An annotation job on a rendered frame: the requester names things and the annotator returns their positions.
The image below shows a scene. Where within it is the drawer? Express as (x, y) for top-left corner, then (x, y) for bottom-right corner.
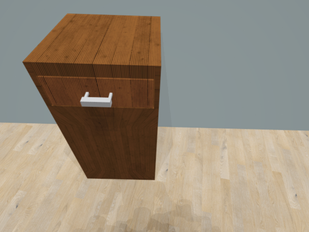
(38, 75), (154, 108)

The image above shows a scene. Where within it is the handle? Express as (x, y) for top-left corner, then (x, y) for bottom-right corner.
(80, 92), (112, 107)

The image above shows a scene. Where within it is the cabinet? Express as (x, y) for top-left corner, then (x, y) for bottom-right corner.
(23, 14), (161, 180)

